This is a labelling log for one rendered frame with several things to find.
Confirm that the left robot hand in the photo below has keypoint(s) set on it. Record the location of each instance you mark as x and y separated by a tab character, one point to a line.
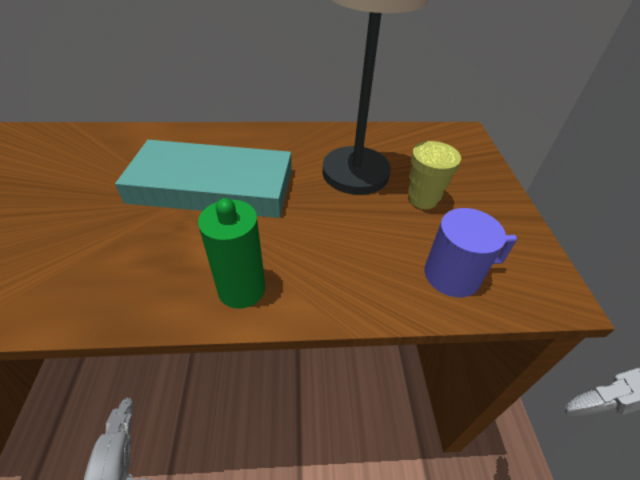
110	457

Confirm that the desk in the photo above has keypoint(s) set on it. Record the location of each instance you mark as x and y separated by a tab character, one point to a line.
84	275

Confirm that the desk lamp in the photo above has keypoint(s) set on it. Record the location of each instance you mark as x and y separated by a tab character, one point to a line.
356	169

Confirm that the right robot hand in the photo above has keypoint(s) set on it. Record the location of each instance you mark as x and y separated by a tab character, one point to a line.
623	395

